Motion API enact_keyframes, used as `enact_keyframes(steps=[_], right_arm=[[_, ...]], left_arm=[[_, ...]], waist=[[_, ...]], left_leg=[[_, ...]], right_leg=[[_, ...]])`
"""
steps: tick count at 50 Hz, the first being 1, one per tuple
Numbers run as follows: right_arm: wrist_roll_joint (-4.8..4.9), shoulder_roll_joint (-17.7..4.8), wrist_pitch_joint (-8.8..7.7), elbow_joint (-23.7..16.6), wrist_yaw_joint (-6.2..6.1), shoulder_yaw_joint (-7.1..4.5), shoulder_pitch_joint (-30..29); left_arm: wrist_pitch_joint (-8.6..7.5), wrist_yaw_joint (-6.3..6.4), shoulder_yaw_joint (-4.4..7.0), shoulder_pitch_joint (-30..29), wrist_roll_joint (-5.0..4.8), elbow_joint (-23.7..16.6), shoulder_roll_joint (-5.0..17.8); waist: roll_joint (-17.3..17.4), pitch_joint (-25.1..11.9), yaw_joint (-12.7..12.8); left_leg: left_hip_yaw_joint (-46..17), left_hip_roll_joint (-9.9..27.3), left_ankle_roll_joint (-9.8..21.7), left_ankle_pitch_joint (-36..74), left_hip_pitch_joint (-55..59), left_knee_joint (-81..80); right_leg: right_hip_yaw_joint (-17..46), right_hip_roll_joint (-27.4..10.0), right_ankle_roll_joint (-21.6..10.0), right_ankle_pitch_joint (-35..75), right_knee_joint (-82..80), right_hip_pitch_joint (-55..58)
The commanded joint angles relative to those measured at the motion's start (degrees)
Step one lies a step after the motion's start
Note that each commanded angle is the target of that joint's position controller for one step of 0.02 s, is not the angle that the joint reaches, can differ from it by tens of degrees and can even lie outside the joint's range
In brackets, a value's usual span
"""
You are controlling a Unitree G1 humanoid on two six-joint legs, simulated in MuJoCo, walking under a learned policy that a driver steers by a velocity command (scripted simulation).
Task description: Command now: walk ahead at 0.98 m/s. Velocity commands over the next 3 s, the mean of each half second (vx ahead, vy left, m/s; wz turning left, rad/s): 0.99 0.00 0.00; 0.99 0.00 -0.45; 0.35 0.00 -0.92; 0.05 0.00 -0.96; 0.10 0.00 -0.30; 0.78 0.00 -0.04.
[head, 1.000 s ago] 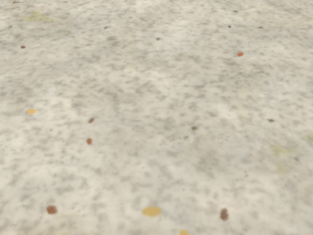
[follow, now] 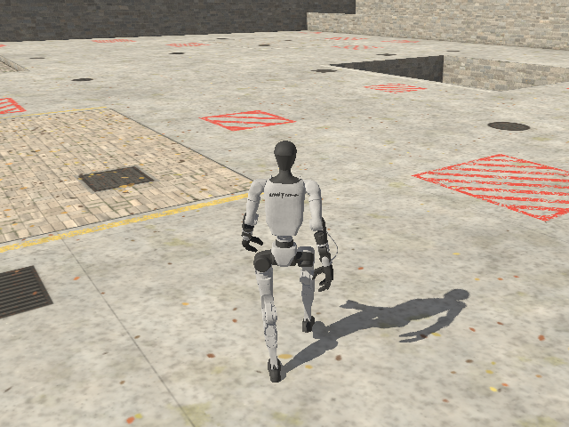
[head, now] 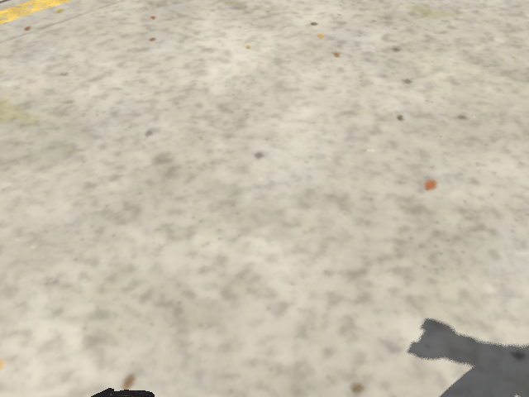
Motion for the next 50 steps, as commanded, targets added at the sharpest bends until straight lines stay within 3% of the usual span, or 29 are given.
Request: enact_keyframes(steps=[1, 4, 6, 7, 8, 9, 10, 11, 12, 14, 16, 18, 20, 23, 25, 27, 29, 30, 31, 32, 33, 34, 35, 37, 40, 44, 46, 48, 50], right_arm=[[0.32, -8.2, -1.51, -3.2, -0.75, -0.69, -0.8], [-1.04, -11.6, -0.42, -2.5, -1.90, -0.96, 0.1], [-2.61, -14.2, 1.35, -2.4, -3.02, -1.77, -2.2], [-2.69, -13.9, 1.74, -3.2, -3.06, -1.90, -5.1], [-1.76, -6.4, 1.27, -5.5, -1.96, -0.44, -3.7], [1.64, -3.9, 0.06, -6.8, -0.81, 0.03, 1.4], [1.07, -8.0, -0.16, -8.5, -1.52, -0.56, -6.6], [0.69, -8.2, -0.32, -9.9, -1.36, -0.58, -11.8], [-0.05, -6.8, -0.03, -10.2, -1.04, -0.28, -13.5], [-2.19, -3.7, 1.80, -10.8, 0.41, 0.46, -12.3], [-2.89, -3.0, 2.88, -12.7, 1.33, 0.84, -16.2], [-2.95, -4.2, 3.03, -16.1, 1.75, 1.18, -24.2], [-2.60, -4.5, 2.57, -18.4, 2.11, 1.70, -30.7], [-1.30, -4.2, 2.10, -20.3, 2.67, 2.49, -36.5], [-1.28, -6.0, 2.09, -20.7, 2.13, 2.15, -37.7], [-1.81, -8.5, 2.12, -20.0, 1.27, 1.21, -34.1], [-1.58, -12.5, 2.33, -14.6, -0.32, -0.81, -15.6], [-2.27, -15.1, 2.58, -11.5, -1.47, -2.13, -4.7], [-4.02, -20.1, 2.55, -10.9, -2.30, -3.51, -0.2], [-4.15, -19.7, 2.52, -11.3, -0.99, -3.86, -3.2], [-3.16, -14.5, 2.25, -11.7, -0.34, -3.44, -9.8], [-2.83, -10.4, 1.49, -11.4, -0.11, -2.57, -12.9], [-3.15, -8.7, 0.98, -10.7, 0.00, -2.25, -14.4], [-2.28, -5.9, 0.20, -8.3, -0.31, -1.22, -13.1], [-0.44, -6.3, -0.93, -6.6, -0.08, -1.25, -11.7], [-0.97, -6.1, -1.62, -5.8, -0.04, -0.71, -9.0], [-0.63, -7.3, -1.42, -5.4, -1.01, -0.47, -7.3], [-0.42, -10.0, -1.13, -5.7, -2.61, -0.60, -6.3], [-0.12, -13.4, -0.26, -7.1, -4.65, -1.42, -7.8]], left_arm=[[-0.56, -0.10, -0.55, -7.2, -0.81, -4.5, 1.8], [-0.62, 1.09, 0.48, -3.8, -0.57, -4.1, 5.2], [-0.56, 2.58, 2.36, 14.1, -0.71, 0.9, 9.3], [-0.36, 3.59, 3.63, 25.1, 0.08, 4.1, 11.7], [-0.15, 4.44, 5.06, 30.7, 1.74, 5.0, 16.4], [-0.15, 3.19, 5.41, 28.1, 1.72, 5.2, 15.9], [-0.47, 2.42, 5.02, 22.4, 0.69, 5.2, 11.9], [-1.08, 2.12, 4.21, 19.6, 0.29, 5.7, 8.2], [-1.54, 2.04, 3.58, 17.9, 0.75, 6.3, 5.6], [-2.32, 2.65, 2.43, 18.2, 0.24, 8.2, 3.3], [-3.35, 2.75, 2.37, 20.2, -1.06, 9.6, 4.2], [-3.94, 2.41, 2.42, 21.8, -1.27, 9.7, 5.7], [-4.38, 1.97, 2.10, 23.6, -1.75, 9.9, 5.1], [-5.12, 2.37, 2.39, 27.2, -2.56, 10.8, 8.3], [-4.74, 2.77, 2.32, 28.8, -2.15, 11.4, 9.7], [-3.81, 3.61, 2.58, 29.1, -1.03, 11.7, 12.1], [-1.98, 4.85, 3.25, 26.5, 0.50, 11.7, 14.6], [-1.54, 5.01, 3.08, 24.7, 0.74, 11.0, 13.4], [-1.81, 4.09, 1.34, 27.9, -0.05, 8.9, 4.8], [-2.58, 3.57, 0.94, 34.8, -4.07, 7.9, 3.3], [-2.39, 4.39, 1.66, 26.6, -3.28, 7.0, 7.7], [-2.29, 4.07, 1.75, 21.3, -2.93, 6.2, 7.9], [-1.77, 3.58, 1.54, 20.0, -2.34, 6.3, 6.4], [0.32, 2.13, 1.21, 21.0, -0.52, 5.7, 3.6], [2.34, 0.96, 1.09, 14.9, -0.60, 2.2, 2.3], [2.16, 0.25, 0.32, 4.5, -1.55, -2.0, 2.2], [1.68, -0.23, -0.18, 0.2, -1.38, -3.8, 2.3], [1.51, -0.60, -0.13, -0.1, -0.85, -4.1, 3.7], [1.62, -0.56, 0.62, 7.8, -0.03, -1.6, 6.3]], waist=[[2.5, 9.2, 1.9], [6.8, 2.5, 4.7], [9.2, -7.2, 13.4], [8.2, -11.7, 18.6], [-3.0, -17.2, 16.3], [-14.5, -22.8, 10.4], [-5.4, -13.2, 9.9], [0.2, -6.4, 8.8], [4.4, -2.4, 6.4], [2.0, 0.6, 2.0], [0.6, 4.6, 1.2], [0.7, 7.7, 2.4], [1.7, 9.3, 3.7], [0.3, 9.1, 5.8], [-1.2, 7.6, 5.9], [-4.6, 2.2, 3.3], [-6.9, -7.8, -6.0], [-5.7, -12.1, -10.9], [7.7, -18.3, -7.3], [18.0, -25.9, -1.5], [7.1, -15.5, -0.9], [1.3, -7.3, -0.5], [-1.5, -3.2, 1.5], [2.1, 0.4, 4.7], [4.1, 3.9, 5.8], [4.0, 7.1, 4.4], [3.3, 8.2, 4.0], [4.8, 6.4, 5.1], [5.9, 1.9, 9.5]], left_leg=[[-3.9, 14.5, 3.1, 39.3, -11.4, -9.4], [-2.3, 16.7, 1.5, 72.7, 2.6, 3.5], [-2.0, 18.1, 1.6, 77.6, 2.8, 26.7], [-1.2, 16.4, 2.0, 66.1, -6.3, 43.1], [-1.3, 9.3, 2.0, 26.6, -25.7, 66.3], [-8.9, 1.0, 1.3, -8.4, -44.1, 81.0], [-10.6, 6.4, 3.1, -1.8, -50.2, 79.1], [-9.8, 8.4, 3.2, 2.4, -49.9, 75.5], [-10.0, 10.4, 3.1, 3.4, -47.5, 71.9], [-10.0, 12.7, 1.5, 3.5, -43.2, 67.2], [-8.3, 14.8, -0.3, 4.3, -46.5, 63.4], [-4.7, 15.6, -1.4, 10.6, -49.5, 55.3], [-1.0, 14.3, -1.6, 19.4, -46.0, 42.9], [2.3, 11.2, 0.0, 30.1, -36.5, 28.8], [3.3, 8.9, 1.5, 29.1, -36.7, 24.0], [4.3, 4.5, 2.8, 21.3, -32.5, 23.2], [2.1, 2.3, 4.5, 13.1, -15.1, 23.1], [-2.6, 7.0, 5.6, 8.1, -1.7, 23.5], [-21.5, 22.9, 7.0, -6.6, 12.7, 23.9], [-51.9, 32.5, 11.6, -15.7, 20.4, 10.6], [-43.6, 28.2, 8.7, -18.8, 11.5, 7.2], [-33.7, 26.8, 7.2, -12.5, 0.7, 5.6], [-27.1, 24.7, 5.3, -5.9, -6.6, 3.8], [-16.6, 21.5, 2.2, 0.8, -15.4, 1.2], [-4.7, 19.0, -2.8, 13.1, -17.3, -1.0], [8.4, 13.4, -6.1, 37.6, -16.8, -1.6], [11.3, 13.4, -7.1, 46.6, -13.4, -1.5], [12.7, 15.0, -7.9, 65.0, -8.8, 2.6], [12.8, 17.0, -8.2, 80.4, -6.0, 15.6]], right_leg=[[-4.2, 4.0, -1.5, 5.8, -10.4, 12.9], [-6.3, 10.5, -3.5, -4.1, -13.2, 18.3], [-4.0, 12.3, -5.4, -11.9, -14.5, 35.0], [-0.6, 8.5, -6.9, -15.8, -15.1, 48.6], [18.1, -6.3, -10.1, -32.3, -13.3, 64.1], [50.4, -15.7, -16.4, -41.1, -25.5, 73.1], [44.2, -12.0, -13.5, -40.7, -29.5, 66.2], [35.5, -10.6, -12.3, -34.0, -30.9, 56.6], [29.7, -8.3, -10.6, -29.1, -32.5, 48.6], [22.3, -4.6, -8.1, -27.2, -35.5, 38.0], [17.9, -2.9, -7.7, -24.2, -38.8, 34.2], [12.4, -0.4, -7.3, -15.7, -41.9, 32.0], [6.4, 3.2, -5.7, -2.7, -42.4, 30.3], [4.8, 1.0, -4.4, 9.7, -47.2, 33.6], [3.0, -0.3, -3.4, 23.9, -44.4, 44.3], [2.1, -2.2, -2.5, 45.1, -34.7, 53.3], [1.6, -3.6, -2.1, 50.2, -11.7, 53.1], [1.9, -1.5, -2.0, 37.8, 5.2, 43.4], [2.0, 5.6, -2.2, -6.6, 28.6, 25.6], [9.0, 11.6, -2.0, -32.6, 42.9, 10.4], [9.6, 6.2, -3.3, -24.5, 41.0, 5.8], [8.9, 4.3, -3.1, -19.7, 37.1, 6.5], [9.1, 2.3, -3.0, -18.4, 33.9, 8.8], [9.0, 0.0, -2.1, -17.4, 31.1, 12.4], [6.6, -1.4, -1.0, -13.3, 28.3, 7.1], [-1.6, 2.2, -1.8, -1.8, 15.3, 6.1], [-5.7, 4.1, -3.0, 0.9, 5.1, 7.7], [-9.3, 7.9, -4.4, 2.0, -2.0, 13.4], [-11.4, 12.8, -4.8, 0.7, -6.3, 23.0]])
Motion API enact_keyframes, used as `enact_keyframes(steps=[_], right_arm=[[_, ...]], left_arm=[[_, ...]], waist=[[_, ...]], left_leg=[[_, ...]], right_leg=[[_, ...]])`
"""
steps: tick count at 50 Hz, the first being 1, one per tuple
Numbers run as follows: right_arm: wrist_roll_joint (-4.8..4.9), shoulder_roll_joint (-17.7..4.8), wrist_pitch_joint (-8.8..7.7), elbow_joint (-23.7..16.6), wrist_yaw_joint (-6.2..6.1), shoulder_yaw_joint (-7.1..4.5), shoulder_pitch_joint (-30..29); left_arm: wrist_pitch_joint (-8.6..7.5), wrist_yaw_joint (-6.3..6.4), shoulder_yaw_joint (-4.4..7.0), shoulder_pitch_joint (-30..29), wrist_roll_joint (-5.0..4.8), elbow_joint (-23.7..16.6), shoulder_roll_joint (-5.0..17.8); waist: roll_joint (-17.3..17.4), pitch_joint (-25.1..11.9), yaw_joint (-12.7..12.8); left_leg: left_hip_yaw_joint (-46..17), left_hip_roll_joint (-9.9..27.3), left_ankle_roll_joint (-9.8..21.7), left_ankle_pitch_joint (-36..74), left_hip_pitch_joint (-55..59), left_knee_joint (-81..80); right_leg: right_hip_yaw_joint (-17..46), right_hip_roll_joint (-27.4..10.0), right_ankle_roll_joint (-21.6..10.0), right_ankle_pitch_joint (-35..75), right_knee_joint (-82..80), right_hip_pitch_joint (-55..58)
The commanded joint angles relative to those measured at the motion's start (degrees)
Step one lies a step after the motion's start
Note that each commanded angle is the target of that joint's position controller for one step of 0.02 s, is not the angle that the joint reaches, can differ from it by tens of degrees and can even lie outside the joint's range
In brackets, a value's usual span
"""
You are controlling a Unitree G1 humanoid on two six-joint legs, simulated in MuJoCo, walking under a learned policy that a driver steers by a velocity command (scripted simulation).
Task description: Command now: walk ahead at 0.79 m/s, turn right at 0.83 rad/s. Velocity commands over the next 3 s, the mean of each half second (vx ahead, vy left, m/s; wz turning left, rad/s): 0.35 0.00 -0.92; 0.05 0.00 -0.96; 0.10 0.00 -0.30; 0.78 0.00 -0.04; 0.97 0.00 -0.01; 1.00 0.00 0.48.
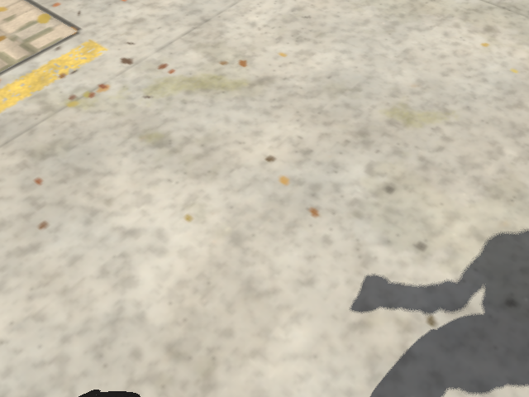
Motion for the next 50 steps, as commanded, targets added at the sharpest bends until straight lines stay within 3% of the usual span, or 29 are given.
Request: enact_keyframes(steps=[1, 2, 3, 4, 5, 6, 7, 8, 11, 13, 16, 20, 21, 22, 23, 24, 25, 27, 29, 31, 34, 39, 40, 41, 42, 43, 45, 47, 50], right_arm=[[0.40, -14.2, 0.28, -6.2, -2.73, -2.81, -6.1], [0.03, -15.2, 0.88, -7.4, -2.59, -3.34, -9.9], [0.58, -14.1, 1.62, -7.9, -1.47, -3.88, -13.3], [-0.52, -6.7, 1.28, -11.5, -0.63, -2.15, -10.7], [0.87, -5.4, -1.75, -17.9, 0.35, -0.69, -9.1], [1.77, -8.5, -3.05, -19.4, 0.71, -1.25, -11.8], [2.15, -9.4, -3.12, -20.1, 0.69, -1.83, -14.3], [1.62, -10.4, -2.16, -19.0, 0.40, -2.52, -13.3], [-0.29, -11.8, 0.99, -21.0, -0.76, -3.67, -14.4], [-1.19, -7.4, 1.38, -24.1, -1.55, -2.62, -20.7], [0.49, -5.7, 2.37, -26.0, -1.77, -1.97, -24.9], [1.00, -9.3, 2.21, -26.5, -0.73, -3.43, -26.5], [0.44, -10.0, 1.63, -25.0, -0.69, -3.91, -21.8], [-0.90, -11.3, 1.53, -24.0, -1.20, -4.20, -16.5], [-2.73, -11.9, 2.36, -25.7, -1.36, -3.86, -15.5], [-1.58, -14.0, 2.77, -25.6, -1.35, -4.80, -18.0], [-1.08, -9.6, 3.10, -27.6, -1.98, -4.38, -21.0], [-0.74, -7.9, 4.89, -28.2, -2.57, -3.22, -23.5], [-1.09, -11.0, 5.81, -27.0, -2.80, -4.19, -24.9], [-1.21, -12.3, 6.15, -25.5, -2.51, -4.93, -23.8], [-0.38, -13.5, 6.23, -24.7, -1.88, -5.81, -25.0], [0.79, -13.6, 6.54, -22.5, -1.11, -6.48, -24.7], [0.81, -11.5, 6.87, -21.8, -1.07, -6.09, -23.1], [0.47, -8.7, 7.51, -21.5, -0.82, -5.50, -21.3], [-0.67, -8.1, 6.89, -26.7, -1.06, -5.14, -26.6], [-0.37, -10.4, 6.07, -27.4, -1.26, -5.71, -30.7], [0.03, -12.1, 5.77, -24.5, -1.78, -6.50, -26.7], [-0.95, -11.7, 6.02, -22.9, -1.64, -6.65, -23.7], [-0.08, -9.1, 6.41, -22.6, -0.57, -5.42, -23.4]], left_arm=[[-0.26, 0.08, 1.74, 17.3, 1.09, 2.2, 6.1], [-0.23, 1.03, 3.26, 30.1, 1.19, 5.9, 8.7], [-0.49, 2.58, 4.56, 33.4, -0.04, 7.6, 9.9], [-0.31, 3.45, 5.84, 28.9, -0.12, 7.0, 15.6], [-1.74, 2.10, 4.95, 24.6, 0.83, 1.4, 15.5], [-1.80, 1.66, 5.93, 19.9, 0.37, -1.2, 14.6], [-2.18, 1.52, 5.49, 14.1, -1.26, -2.7, 12.3], [-2.28, 1.51, 4.66, 8.8, -2.25, -4.2, 9.9], [-1.80, 2.87, 4.30, 5.1, -2.24, -7.5, 8.7], [-0.34, 4.78, 5.36, 7.9, -2.38, -7.2, 10.5], [3.17, 6.95, 6.29, 11.4, -3.57, -7.1, 11.0], [4.25, 7.09, 5.70, 9.5, -2.92, -10.1, 7.0], [4.06, 6.68, 5.25, 6.7, -2.68, -11.6, 5.9], [3.96, 6.26, 3.94, 8.4, -1.61, -12.8, 1.9], [3.27, 5.63, 3.40, 16.6, -1.02, -13.1, 0.8], [2.77, 3.71, 4.40, 22.1, -2.36, -13.3, 7.8], [3.42, 3.58, 5.70, 17.2, -2.93, -11.5, 12.5], [5.46, 4.42, 5.83, 11.1, -2.52, -12.3, 12.5], [5.97, 4.46, 4.45, 9.5, -2.39, -13.9, 8.4], [5.52, 4.59, 3.69, 9.1, -2.62, -14.4, 6.2], [5.43, 4.19, 3.85, 9.2, -2.53, -13.9, 7.0], [6.37, 3.39, 5.90, 12.5, -2.24, -11.7, 8.8], [6.45, 3.73, 6.90, 15.6, -2.09, -10.6, 9.9], [6.16, 4.59, 8.51, 18.2, -1.74, -10.9, 15.2], [5.00, 4.77, 9.33, 16.8, -0.07, -12.8, 22.0], [3.57, 4.56, 8.83, 14.7, 1.03, -13.7, 19.1], [2.58, 4.97, 7.57, 8.1, -0.81, -14.8, 15.1], [3.41, 5.77, 6.29, 4.7, -1.62, -15.6, 11.9], [3.82, 6.44, 5.33, 6.8, -1.23, -14.8, 9.8]], waist=[[6.7, -5.1, 12.6], [6.6, -10.3, 18.3], [-0.3, -9.6, 19.5], [-11.1, -7.7, 10.9], [-10.6, -24.4, 8.1], [-0.5, -24.3, 7.2], [8.3, -12.6, 3.0], [13.9, -6.7, -1.0], [10.6, -1.9, -3.3], [6.6, -4.7, -1.1], [-0.3, -12.6, 2.2], [-6.6, -10.7, 2.1], [-6.4, -11.6, -0.6], [0.6, -18.3, -0.7], [13.4, -24.1, 3.3], [20.4, -28.6, 6.9], [12.6, -22.9, 3.4], [4.1, -13.4, 2.5], [5.2, -8.1, 3.4], [8.3, -9.7, 3.1], [10.2, -12.6, 3.2], [10.9, -11.9, 4.8], [8.1, -11.0, 5.4], [-6.0, -6.1, 5.4], [-17.7, -5.9, 4.6], [-10.9, -7.1, 6.3], [-5.9, -6.8, 2.0], [-5.8, -9.5, 0.2], [-5.2, -11.1, 1.3]], left_leg=[[-1.7, 15.6, -3.5, 89.2, -15.2, 24.3], [-3.7, 16.6, -3.5, 83.2, -20.7, 41.1], [-3.5, 8.4, -3.6, 38.2, -28.6, 65.5], [-7.0, 0.4, -4.1, -10.9, -48.9, 85.1], [-26.4, -1.7, -4.7, -12.7, -58.5, 93.2], [-29.6, 0.2, -2.1, -9.4, -59.7, 88.3], [-27.9, 1.8, -1.4, -6.3, -62.4, 81.9], [-26.9, 4.2, -2.2, -3.5, -59.2, 78.0], [-24.2, 7.0, -5.6, 0.5, -45.9, 57.5], [-21.4, 3.5, -6.7, 7.3, -42.4, 43.2], [-20.9, -2.2, -7.0, 20.0, -36.9, 27.5], [-25.0, -1.8, -5.7, 26.4, -33.7, 13.3], [-25.7, 1.3, -3.7, 33.9, -27.4, 7.1], [-34.7, 13.4, 2.0, 46.3, -11.8, 9.9], [-50.3, 27.0, 12.2, 68.4, 0.0, 14.9], [-63.3, 36.8, 19.6, 52.2, -0.6, 13.1], [-55.0, 29.9, 17.9, 39.7, -6.0, 12.4], [-40.3, 21.2, 12.0, 26.0, -19.8, 9.6], [-32.0, 16.9, 10.4, 25.9, -29.6, 6.0], [-27.5, 17.4, 11.4, 30.2, -28.7, 5.2], [-23.5, 19.6, 11.3, 27.9, -28.1, 5.0], [-16.4, 20.5, 6.0, 12.3, -31.1, 10.0], [-13.9, 18.5, 2.9, 6.4, -35.8, 15.8], [-7.7, 11.9, -2.8, -3.1, -48.2, 32.5], [-14.9, 3.3, -4.9, -13.3, -63.2, 46.4], [-22.6, 3.8, -3.0, -10.5, -64.1, 53.1], [-24.6, 5.2, -1.6, 0.3, -61.4, 52.6], [-22.8, 4.4, -3.1, 5.5, -54.5, 53.9], [-20.9, 3.2, -4.5, 8.6, -50.3, 49.7]], right_leg=[[-3.8, 8.7, -1.9, -0.5, -4.7, 30.0], [1.4, 7.7, -4.4, -0.7, -6.2, 42.6], [8.1, 3.1, -7.5, 5.1, -13.9, 48.3], [20.2, -5.8, -10.3, 45.4, -3.4, 57.1], [46.3, -14.8, -21.2, 32.2, -12.3, 68.9], [51.7, -15.8, -21.4, 13.3, -20.4, 64.7], [49.1, -13.4, -18.8, 2.9, -25.0, 52.8], [44.7, -11.7, -15.9, 4.1, -26.7, 41.1], [31.5, -2.1, -10.8, 16.4, -26.7, 18.3], [26.2, 4.1, -7.3, 25.1, -21.2, 16.4], [26.5, 7.0, 0.3, 18.6, -15.6, 20.8], [34.5, 6.8, 3.8, -1.1, -9.2, 25.2], [33.5, 7.9, 4.9, -5.1, -2.4, 24.4], [28.2, 11.1, 7.3, -26.7, 12.9, 16.8], [23.9, 15.8, 9.8, -52.3, 25.0, 5.7], [22.4, 8.2, 11.7, -48.0, 36.9, 0.6], [20.0, 4.4, 13.1, -41.6, 40.5, -1.0], [16.6, 1.3, 14.0, -33.1, 39.4, 0.2], [12.9, 0.0, 13.0, -29.8, 31.2, 5.3], [11.0, -1.1, 12.6, -29.6, 24.2, 7.9], [10.6, -3.4, 11.2, -25.7, 13.6, 14.6], [5.2, 0.1, 7.0, -20.0, -4.7, 27.2], [6.9, 1.3, 4.9, -20.0, -8.4, 32.4], [24.8, -8.2, -0.9, -14.2, -20.4, 36.7], [47.9, -18.8, -11.1, -9.8, -25.3, 37.3], [46.4, -18.0, -11.4, -14.5, -27.2, 35.4], [38.2, -12.6, -4.5, -15.5, -24.9, 33.1], [31.8, -9.3, -2.5, -8.4, -22.0, 28.9], [28.7, -7.2, -2.3, -2.5, -19.5, 28.9]])
Over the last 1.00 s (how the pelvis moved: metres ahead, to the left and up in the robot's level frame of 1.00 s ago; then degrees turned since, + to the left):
0.97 0.01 -0.02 -14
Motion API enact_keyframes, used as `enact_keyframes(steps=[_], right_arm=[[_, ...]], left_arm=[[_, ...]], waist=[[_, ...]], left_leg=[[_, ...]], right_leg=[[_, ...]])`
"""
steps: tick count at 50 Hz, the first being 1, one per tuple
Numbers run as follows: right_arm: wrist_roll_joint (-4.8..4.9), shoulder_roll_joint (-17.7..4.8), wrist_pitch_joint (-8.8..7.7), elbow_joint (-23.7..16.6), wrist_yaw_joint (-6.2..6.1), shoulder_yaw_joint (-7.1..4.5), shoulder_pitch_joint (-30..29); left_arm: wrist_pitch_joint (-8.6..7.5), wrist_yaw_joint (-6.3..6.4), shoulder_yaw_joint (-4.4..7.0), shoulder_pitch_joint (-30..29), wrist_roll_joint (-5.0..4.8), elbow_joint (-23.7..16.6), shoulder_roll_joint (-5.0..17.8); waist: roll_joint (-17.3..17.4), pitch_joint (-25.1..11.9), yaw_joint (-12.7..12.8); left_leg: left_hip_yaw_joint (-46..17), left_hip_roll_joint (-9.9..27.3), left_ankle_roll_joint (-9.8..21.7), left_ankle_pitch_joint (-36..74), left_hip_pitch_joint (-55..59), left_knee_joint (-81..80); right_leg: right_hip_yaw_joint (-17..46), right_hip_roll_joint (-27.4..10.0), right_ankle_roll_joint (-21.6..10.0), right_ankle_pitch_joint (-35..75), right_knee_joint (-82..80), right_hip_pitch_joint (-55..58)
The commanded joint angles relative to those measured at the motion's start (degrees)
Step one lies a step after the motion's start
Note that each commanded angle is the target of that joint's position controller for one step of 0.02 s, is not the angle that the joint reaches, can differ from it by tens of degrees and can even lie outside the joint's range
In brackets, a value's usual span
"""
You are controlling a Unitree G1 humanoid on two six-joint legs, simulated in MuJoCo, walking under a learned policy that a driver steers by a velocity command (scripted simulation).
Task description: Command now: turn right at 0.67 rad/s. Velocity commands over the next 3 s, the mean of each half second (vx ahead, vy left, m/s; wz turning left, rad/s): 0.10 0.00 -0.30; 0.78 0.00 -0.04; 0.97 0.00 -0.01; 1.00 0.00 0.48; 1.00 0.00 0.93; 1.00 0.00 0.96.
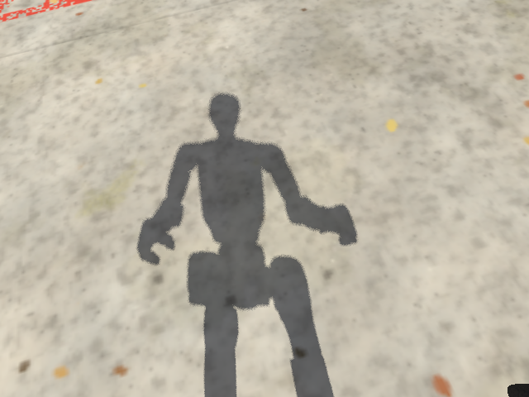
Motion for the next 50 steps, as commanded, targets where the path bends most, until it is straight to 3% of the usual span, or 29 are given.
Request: enact_keyframes(steps=[1, 3, 7, 10, 11, 12, 13, 14, 15, 17, 18, 19, 21, 24, 27, 28, 29, 30, 31, 32, 34, 39, 43, 44, 46, 47, 48, 49, 50], right_arm=[[0.40, -1.5, -0.43, -3.6, 0.69, 0.33, -1.0], [0.59, -0.8, -0.41, -4.3, 1.29, 1.11, -2.4], [1.28, -2.2, -0.55, -4.5, 2.13, 1.20, -1.6], [1.04, -1.0, -1.21, -3.5, 2.75, 1.44, 2.1], [-0.05, -2.2, -1.48, -3.5, 2.74, 1.28, 2.9], [-1.55, -6.3, -1.54, -4.4, 2.51, 0.69, 3.1], [-2.32, -5.4, -1.72, -3.5, 2.50, 1.09, 1.7], [-1.55, -2.7, -2.07, -4.3, 2.33, 1.70, 0.3], [-0.96, -2.8, -2.12, -3.9, 1.93, 1.59, 1.1], [0.38, -4.4, -1.95, -3.6, 1.29, 1.18, 0.9], [0.62, -3.9, -1.60, -2.7, 1.11, 1.39, 2.7], [1.52, -6.3, -0.93, -1.7, 1.21, 0.38, 5.9], [2.03, -7.2, -0.27, -1.4, 1.07, 0.05, 7.9], [2.60, -6.8, -1.17, -1.4, 1.56, 0.20, 7.5], [3.44, -6.0, -1.67, -1.3, 2.04, 0.55, 6.5], [3.09, -3.4, -2.24, -2.4, 2.21, 1.46, 4.1], [-1.44, 0.6, -1.29, -4.0, 3.18, 2.00, 1.3], [-1.84, 0.2, -1.62, -8.5, 3.69, 2.21, -4.1], [-2.30, -2.3, -1.65, -9.3, 3.91, 1.64, -7.5], [-1.77, -2.6, -1.87, -8.0, 4.56, 1.49, -5.7], [-1.91, -3.9, -1.93, -5.6, 5.91, 1.19, -0.5], [-1.24, -2.3, -0.84, -6.6, 7.10, 2.47, -5.3], [-0.86, -2.0, -0.84, -8.3, 7.27, 3.21, -10.2], [-0.95, -2.1, -0.80, -8.4, 6.97, 3.25, -9.9], [-1.22, -3.1, -0.69, -7.2, 5.55, 2.66, -4.5], [-1.26, -4.6, -0.84, -4.8, 4.59, 1.84, 4.8], [-1.53, -6.7, -1.13, -0.6, 3.52, 0.72, 18.1], [-2.84, -13.1, -1.64, 1.6, 2.53, -0.91, 26.6], [-2.99, -16.6, -2.40, 1.9, 2.90, -1.11, 27.1]], left_arm=[[-0.86, 0.90, 1.61, -4.3, -0.09, -5.0, 7.3], [-0.58, 0.84, 1.65, -3.4, 0.28, -4.7, 8.0], [-0.35, -0.11, 1.20, -3.7, 0.55, -4.6, 8.2], [-0.29, -0.11, 0.38, -6.0, -0.42, -4.4, 6.5], [-0.53, 0.06, 0.01, -4.4, -0.12, -4.2, 4.9], [-0.93, 0.09, -0.53, -0.9, 1.14, -4.3, 2.6], [-1.48, 0.06, 0.12, -1.7, 0.70, -5.0, 4.4], [-1.68, 0.19, 1.09, -3.6, 0.79, -4.5, 7.8], [-1.62, 0.21, 1.56, -6.0, 0.28, -4.5, 8.1], [-0.69, 0.27, 1.56, -5.9, 0.24, -3.5, 6.2], [-0.55, -0.11, 0.62, -4.2, 0.25, -2.6, 3.6], [-0.87, -0.77, 0.09, -4.3, -0.30, -2.3, 2.5], [-2.06, -1.79, 0.08, -6.9, -1.28, -3.1, 3.0], [-4.59, -2.41, 0.00, -5.5, -1.21, -1.9, 2.3], [-6.30, -2.50, 0.20, 1.7, -0.92, 2.2, 1.6], [-6.72, -2.29, 0.53, 7.5, -1.11, 4.0, 2.4], [-6.58, -2.44, 0.48, 16.6, 4.91, 5.7, 6.4], [-6.14, -2.33, 2.40, 17.5, 4.90, 5.0, 12.9], [-6.03, -2.10, 2.10, 16.5, 3.90, 5.4, 10.7], [-6.29, -2.29, 1.16, 13.8, 2.96, 5.1, 8.4], [-6.88, -2.32, 0.23, 10.6, 2.30, 4.9, 7.3], [-8.20, -2.60, -0.35, 11.7, 1.51, 7.9, 5.9], [-8.50, -2.56, -0.16, 14.2, 1.28, 11.1, 7.4], [-8.36, -2.51, -0.12, 14.2, 1.33, 11.9, 8.0], [-8.16, -2.26, 0.13, 14.7, 1.62, 13.6, 10.1], [-7.75, -1.99, 0.48, 14.4, 1.90, 14.3, 11.6], [-7.40, -1.61, 0.54, 12.4, 1.90, 14.1, 11.9], [-7.51, -1.88, -1.02, 13.8, 1.25, 12.1, 6.2], [-8.36, -2.53, -2.38, 14.9, 0.65, 9.8, 0.0]], waist=[[-9.5, -9.6, -1.1], [-10.9, -9.8, 0.3], [-12.4, -8.9, 1.3], [-11.4, -7.6, -1.7], [-8.6, -7.8, -1.4], [3.6, -9.3, 1.6], [13.6, -6.7, 2.9], [10.8, -5.8, 0.9], [8.9, -5.7, -0.4], [5.6, -5.2, -0.6], [4.0, -7.5, -0.5], [6.1, -6.6, -2.3], [9.6, -2.9, -3.8], [8.9, -1.4, -2.5], [4.9, -1.5, 1.4], [2.8, -3.2, 4.0], [-14.0, -5.4, 8.6], [-18.8, 0.0, 9.0], [-10.4, 3.0, 8.8], [-8.2, 3.4, 6.4], [-8.7, 1.0, 2.9], [-8.8, 5.8, 2.0], [-8.1, 7.8, 2.9], [-8.0, 7.6, 2.3], [-9.5, 2.7, -0.7], [-10.1, -2.7, -5.5], [-8.1, -9.3, -12.0], [2.6, -17.2, -13.6], [16.0, -22.2, -9.6]], left_leg=[[-0.1, 0.1, -1.0, 2.9, 1.4, -4.7], [0.0, 0.3, -0.9, 1.0, 4.0, -10.3], [0.5, 0.4, 0.3, -4.1, 10.7, -18.2], [1.6, 0.5, 2.3, 6.3, 20.6, -35.8], [-1.3, 3.8, 3.7, 14.3, 25.9, -39.0], [-11.1, 14.0, 7.6, 28.6, 30.4, -39.7], [-20.3, 20.9, 17.2, 32.0, 25.2, -42.3], [-20.8, 21.6, 19.6, 28.8, 24.3, -43.5], [-19.5, 19.9, 18.8, 26.9, 26.4, -43.1], [-16.2, 18.2, 17.0, 27.3, 28.3, -41.9], [-14.0, 16.0, 15.2, 13.8, 29.3, -43.9], [-13.7, 13.9, 14.3, -4.2, 29.9, -47.0], [-15.8, 14.3, 14.3, -18.5, 27.4, -51.1], [-13.1, 13.7, 14.1, -15.4, 23.1, -51.7], [-8.7, 11.7, 13.0, -14.5, 15.3, -45.3], [-6.6, 10.1, 10.9, -12.5, 7.9, -39.1], [3.5, 1.4, 7.5, -13.6, -3.8, -17.9], [4.9, -1.0, 7.0, -13.3, -19.9, -10.1], [0.2, 3.9, 7.0, -7.5, -24.0, -4.4], [-0.4, 4.9, 6.4, -2.4, -23.5, -2.8], [1.3, 5.8, 4.7, 1.6, -16.8, -2.8], [4.1, 5.6, 2.8, 12.5, -10.2, -11.7], [7.6, 4.6, 6.2, 14.2, -1.3, -22.1], [8.7, 3.7, 7.5, 12.1, 0.9, -23.8], [11.4, -1.0, 10.0, 5.7, 11.2, -24.6], [11.9, -3.6, 11.1, 3.0, 22.0, -24.7], [10.2, -3.1, 11.9, 2.5, 39.0, -26.0], [-6.8, 9.8, 13.5, -18.7, 56.1, -30.0], [-39.4, 21.7, 15.7, -41.2, 59.3, -45.0]], right_leg=[[11.6, -10.1, -8.9, 16.5, -6.8, 8.8], [13.4, -11.1, -9.6, 16.3, -5.8, 9.8], [18.1, -12.7, -11.0, 19.8, -4.4, 8.8], [18.5, -9.5, -8.2, 16.2, -2.5, 6.5], [16.9, -6.9, -5.1, 9.1, -0.5, 3.8], [9.8, -0.5, -1.2, -4.8, 9.5, -0.7], [4.0, 2.5, 2.0, -16.8, 11.2, -4.0], [2.7, 0.2, 4.1, -19.6, 16.9, -3.8], [1.9, 0.2, 5.1, -19.4, 20.7, -5.9], [1.6, -1.2, 6.9, -19.0, 26.1, -8.3], [-0.1, -2.2, 7.0, -16.8, 23.6, -7.3], [-4.6, -1.1, 6.6, -15.6, 22.1, -8.5], [-7.2, -1.5, 4.7, -14.6, 18.1, -8.9], [-8.9, -1.3, 1.2, -13.5, 5.0, 0.3], [-12.0, -0.2, -1.5, -1.9, -8.7, 15.0], [-8.6, -2.8, -2.6, -2.5, -8.1, 24.1], [9.1, -13.6, -4.0, -22.4, -19.1, 35.4], [28.9, -24.9, -10.0, -30.4, -22.9, 34.8], [29.3, -25.2, -12.1, -31.1, -22.2, 32.7], [24.2, -21.9, -10.6, -27.5, -21.5, 31.3], [16.3, -17.3, -8.6, -22.6, -23.6, 26.8], [4.5, -13.1, -8.2, -8.2, -29.1, 18.7], [-0.5, -15.4, -7.7, 6.4, -32.3, 19.8], [-2.1, -15.7, -7.4, 14.0, -30.7, 21.5], [-5.7, -15.8, -6.3, 46.9, -19.1, 24.7], [-7.3, -15.6, -5.7, 58.9, -7.2, 23.5], [-9.0, -13.4, -4.6, 56.1, 8.9, 15.0], [-9.5, -7.6, -3.9, 31.2, 32.4, -2.0], [-1.0, 2.8, -3.5, -14.8, 47.4, -15.5]])
Over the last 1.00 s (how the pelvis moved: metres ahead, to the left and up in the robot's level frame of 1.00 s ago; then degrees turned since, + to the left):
0.34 0.01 0.02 -58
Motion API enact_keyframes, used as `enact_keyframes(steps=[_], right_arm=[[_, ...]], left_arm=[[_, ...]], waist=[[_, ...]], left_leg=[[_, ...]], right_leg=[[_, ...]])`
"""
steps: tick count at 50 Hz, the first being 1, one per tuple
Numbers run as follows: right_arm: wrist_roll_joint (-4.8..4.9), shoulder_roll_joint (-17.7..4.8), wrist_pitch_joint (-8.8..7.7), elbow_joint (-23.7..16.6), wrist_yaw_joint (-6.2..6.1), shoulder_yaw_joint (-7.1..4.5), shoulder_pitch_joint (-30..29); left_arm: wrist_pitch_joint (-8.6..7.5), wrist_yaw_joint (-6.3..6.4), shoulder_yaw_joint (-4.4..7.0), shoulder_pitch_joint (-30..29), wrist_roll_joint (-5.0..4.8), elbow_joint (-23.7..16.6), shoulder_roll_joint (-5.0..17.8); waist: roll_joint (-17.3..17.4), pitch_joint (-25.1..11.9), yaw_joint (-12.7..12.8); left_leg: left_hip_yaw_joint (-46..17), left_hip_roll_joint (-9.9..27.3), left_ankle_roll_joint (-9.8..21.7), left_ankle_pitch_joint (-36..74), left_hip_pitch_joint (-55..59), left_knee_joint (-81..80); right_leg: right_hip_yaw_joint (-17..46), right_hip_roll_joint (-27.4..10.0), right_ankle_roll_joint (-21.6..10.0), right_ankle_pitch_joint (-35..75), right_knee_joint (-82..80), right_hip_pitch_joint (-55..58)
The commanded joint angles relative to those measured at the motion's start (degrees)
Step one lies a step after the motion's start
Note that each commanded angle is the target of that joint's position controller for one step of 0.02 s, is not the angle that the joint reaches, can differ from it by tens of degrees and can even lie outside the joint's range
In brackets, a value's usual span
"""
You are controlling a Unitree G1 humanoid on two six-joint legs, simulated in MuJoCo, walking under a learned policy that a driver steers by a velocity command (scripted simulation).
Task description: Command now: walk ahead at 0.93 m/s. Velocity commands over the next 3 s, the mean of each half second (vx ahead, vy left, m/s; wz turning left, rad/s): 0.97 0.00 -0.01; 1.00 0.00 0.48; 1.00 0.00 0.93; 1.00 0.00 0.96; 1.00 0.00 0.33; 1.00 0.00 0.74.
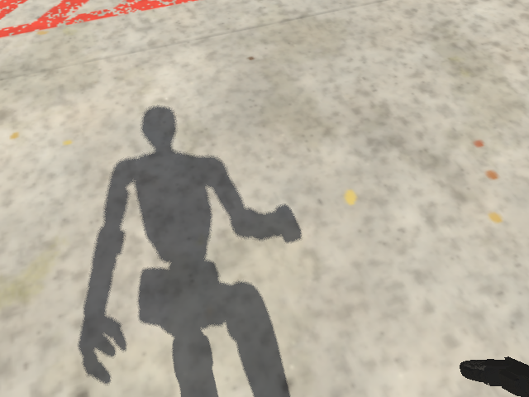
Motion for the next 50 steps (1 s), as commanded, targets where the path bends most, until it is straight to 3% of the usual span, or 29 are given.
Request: enact_keyframes(steps=[1, 2, 3, 5, 8, 11, 13, 15, 18, 20, 21, 22, 23, 24, 25, 27, 29, 34, 36, 39, 41, 42, 44, 45, 46, 47, 48, 49, 50], right_arm=[[0.08, -13.7, -0.57, 4.8, -1.28, -4.69, 23.1], [0.32, -10.5, -0.81, 5.1, -1.26, -4.10, 19.7], [0.46, -8.2, -1.26, 5.3, -1.02, -3.52, 17.1], [0.90, -4.9, -2.12, 6.4, -0.93, -2.27, 15.3], [2.09, -4.5, -3.84, 9.2, -0.84, -2.05, 18.6], [2.56, -4.2, -4.67, 10.7, -0.44, -1.79, 22.1], [3.20, -4.6, -5.32, 11.4, -0.56, -1.68, 23.4], [3.69, -5.7, -5.92, 13.1, -1.03, -1.66, 26.2], [3.04, -8.5, -5.38, 15.0, -1.64, -1.72, 27.1], [1.35, -11.3, -3.94, 16.3, -2.75, -2.18, 27.0], [0.33, -12.3, -2.86, 16.5, -3.39, -2.45, 25.6], [0.06, -11.7, -2.22, 16.0, -3.66, -2.42, 23.3], [1.55, -3.0, -2.64, 13.2, -2.34, -0.53, 28.0], [3.59, -1.6, -3.85, 12.4, -1.49, 0.03, 29.4], [3.41, -5.1, -4.13, 10.4, -2.14, -0.62, 20.3], [2.69, -3.8, -4.31, 9.1, -1.75, 0.00, 14.7], [1.20, -1.3, -2.31, 9.3, -0.50, 0.72, 17.1], [1.49, -1.3, -0.16, 5.2, 0.81, 1.31, 5.3], [2.13, -1.1, -0.68, 4.3, 1.47, 1.64, 1.5], [2.15, -0.3, -1.34, 3.1, 2.26, 2.21, -4.2], [1.70, -2.6, -1.56, 4.2, 2.16, 1.59, -2.7], [1.58, -3.7, -1.50, 4.8, 1.92, 1.23, -0.4], [1.85, -7.5, -1.41, 9.4, 1.24, -0.54, 16.7], [1.68, -9.6, -1.15, 13.0, 0.44, -2.10, 29.5], [2.04, -12.2, -0.39, 14.0, -0.84, -3.66, 31.0], [0.55, -19.4, 0.80, 12.4, -1.17, -5.61, 25.0], [1.52, -17.7, 0.90, 10.9, -1.25, -6.05, 23.8], [1.82, -14.0, 0.61, 11.5, -1.75, -5.55, 22.8], [1.82, -10.9, 0.36, 12.3, -1.82, -4.87, 21.4]], left_arm=[[-2.27, -0.27, 0.82, -8.3, -0.38, -8.9, 5.5], [-2.37, -0.47, 1.15, -10.0, -0.59, -9.3, 7.0], [-2.35, -0.82, 0.58, -11.0, 0.00, -8.9, 6.1], [-0.81, -1.66, -0.14, -9.1, 1.57, -8.3, 3.7], [0.87, -2.59, -0.85, -15.6, 1.66, -10.4, 2.2], [0.60, -2.83, -1.37, -26.1, 1.18, -14.0, 2.8], [0.15, -3.55, -2.12, -29.8, 0.68, -15.1, 1.6], [-0.18, -3.91, -2.60, -33.3, 0.34, -15.9, 1.2], [-0.18, -2.92, -2.16, -33.5, 0.54, -15.9, 2.9], [0.11, -1.68, -0.97, -25.4, 0.63, -14.1, 5.9], [0.26, -0.85, 0.18, -14.4, 0.41, -10.8, 8.3], [0.39, 0.16, 1.44, -2.4, 0.86, -7.2, 10.8], [0.30, 1.20, 3.55, 2.7, 2.80, -6.3, 17.1], [0.38, 0.40, 3.91, 1.4, 2.16, -6.3, 16.5], [0.05, -0.09, 3.64, -3.9, 1.41, -5.8, 13.2], [-1.00, -0.31, 2.44, -8.4, 1.15, -4.1, 7.5], [-1.67, 0.07, 0.90, -9.5, 1.03, -2.5, 3.1], [-4.52, -0.78, 1.11, -9.0, 0.17, -1.3, 5.1], [-5.23, -0.87, 0.74, -8.1, -0.28, -1.0, 4.8], [-5.77, 0.00, 0.59, -4.0, -0.64, 0.5, 6.4], [-4.84, 1.24, 0.81, -2.9, -0.21, 0.2, 8.6], [-3.77, 2.10, 1.15, -2.2, 0.30, 0.0, 10.2], [-1.16, 3.30, 2.19, -5.8, 1.64, -1.7, 13.3], [-0.36, 3.40, 2.54, -9.0, 2.03, -2.9, 14.0], [-0.86, 2.26, 1.92, -10.2, 2.33, -3.3, 10.1], [-2.29, 0.78, 0.16, -6.8, 0.25, -9.8, 3.2], [-3.80, 1.11, -0.54, -12.5, 0.32, -12.0, 5.6], [-4.69, 1.01, -0.67, -16.6, 0.51, -12.6, 7.0], [-4.85, 0.92, -0.89, -17.3, 0.81, -12.8, 6.4]], waist=[[11.8, -12.0, -11.2], [5.8, -5.2, -8.2], [1.9, -2.9, -6.3], [4.5, -0.8, -2.0], [3.8, 5.6, -1.5], [1.4, 9.2, -3.4], [0.7, 8.4, -4.1], [0.8, 9.3, -4.9], [3.0, 5.3, -4.3], [7.4, -2.0, 0.3], [8.6, -7.7, 5.3], [7.5, -12.6, 11.1], [-5.7, -20.5, 6.6], [-13.1, -27.9, 4.1], [-5.6, -17.2, 3.9], [2.5, -4.8, 0.1], [-0.1, -1.6, -4.8], [-1.4, 7.9, -4.9], [-0.4, 7.6, -4.0], [0.5, 8.4, -2.2], [-2.5, 4.7, -3.2], [-4.4, 1.8, -4.7], [-7.2, -7.7, -13.9], [-6.8, -12.3, -19.7], [-0.3, -11.0, -17.7], [19.7, -14.3, -8.1], [7.4, -16.7, -11.0], [-1.1, -9.2, -9.9], [-5.4, -3.9, -6.5]], left_leg=[[-52.5, 19.6, 5.6, -43.9, 46.5, -27.7], [-42.4, 19.3, 5.9, -35.4, 39.2, -26.2], [-35.3, 16.8, 5.9, -26.7, 32.1, -26.6], [-26.8, 12.9, 5.0, -22.3, 22.1, -29.4], [-20.9, 11.3, 6.1, -17.5, 18.5, -35.7], [-12.6, 8.0, 5.8, -3.5, 19.6, -38.8], [-7.7, 6.3, 4.4, 6.9, 19.0, -40.6], [-6.0, 8.3, 3.8, 19.8, 22.0, -43.1], [-3.4, 9.5, 2.4, 46.8, 35.9, -37.0], [-3.0, 11.5, 1.3, 68.7, 42.5, -21.7], [-2.7, 12.1, 1.0, 70.3, 41.4, -8.3], [-1.8, 10.4, 0.8, 61.3, 33.4, 9.0], [-2.4, 3.6, -0.2, 24.7, 11.4, 34.7], [-10.1, -5.3, -0.6, -15.2, -2.9, 47.9], [-12.3, -0.9, 1.0, -9.8, -9.7, 48.6], [-11.7, 3.7, 1.3, -4.4, -7.5, 40.2], [-12.4, 5.7, 0.1, -4.3, -2.2, 35.8], [-8.9, 6.9, -2.2, 7.8, -7.8, 20.5], [-4.0, 5.6, -1.3, 16.6, -3.6, 10.7], [1.0, 3.3, 1.5, 24.1, -1.2, 0.3], [4.8, -1.5, 2.9, 20.6, 0.8, -2.1], [6.2, -4.2, 3.5, 16.1, 3.0, -2.5], [5.5, -7.9, 5.5, 8.1, 19.4, -1.6], [0.9, -6.7, 7.6, 3.8, 32.2, -3.7], [-8.4, -1.1, 9.3, -3.7, 40.6, -2.1], [-43.0, 12.8, 22.6, -3.7, 56.6, -11.0], [-54.7, 14.8, 23.3, -9.9, 58.2, -22.0], [-49.5, 13.7, 19.7, -10.2, 49.6, -25.0], [-43.9, 11.4, 16.8, -5.5, 39.7, -26.0]], right_leg=[[8.4, 4.7, -5.4, 7.1, 44.4, -47.9], [5.7, 0.8, -5.7, 12.5, 43.0, -48.7], [4.4, -1.9, -5.5, 15.5, 39.1, -45.8], [3.8, -4.2, -3.9, 15.8, 34.9, -40.4], [1.7, -6.4, -1.8, 19.8, 30.4, -46.9], [-2.0, -6.4, -0.7, 28.7, 17.3, -50.5], [-5.2, -4.4, -1.3, 36.8, 6.6, -43.4], [-7.0, -3.1, -2.8, 41.6, -0.5, -38.0], [-9.6, 1.8, -5.0, 37.8, -5.7, -34.2], [-9.8, 6.4, -6.5, 26.5, -4.8, -25.8], [-8.7, 7.5, -7.6, 20.6, -4.7, -15.6], [-5.9, 4.5, -8.9, 17.9, -6.2, -1.8], [16.8, -12.4, -14.0, 1.0, -5.0, 17.9], [46.3, -20.8, -18.5, -10.4, -17.8, 24.0], [40.6, -16.9, -15.7, -6.1, -21.1, 17.5], [25.3, -13.2, -12.8, 6.3, -23.9, -1.0], [16.9, -10.0, -10.2, 7.3, -27.2, -12.3], [-1.6, -6.0, -6.9, 22.3, -36.3, -20.1], [-8.5, -3.8, -4.6, 31.7, -37.6, -19.6], [-12.9, -6.0, -2.3, 48.8, -39.1, -10.6], [-15.1, -6.8, -0.3, 74.0, -31.9, -0.2], [-15.3, -7.7, 0.5, 86.2, -25.4, 4.2], [-14.8, -9.6, 0.5, 96.2, -0.9, 3.7], [-13.8, -9.7, -0.3, 89.2, 17.4, -3.2], [-12.5, -3.1, -0.5, 43.5, 37.2, -17.6], [-6.0, 7.5, 3.8, -0.1, 59.4, -46.8], [3.6, 4.5, 1.9, 4.7, 58.8, -54.8], [4.9, 1.0, 1.0, 9.8, 51.7, -54.3], [4.1, -1.0, 1.0, 11.3, 44.9, -50.6]])
Over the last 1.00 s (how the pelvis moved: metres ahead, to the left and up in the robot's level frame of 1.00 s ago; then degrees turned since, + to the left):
0.29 0.00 -0.03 -8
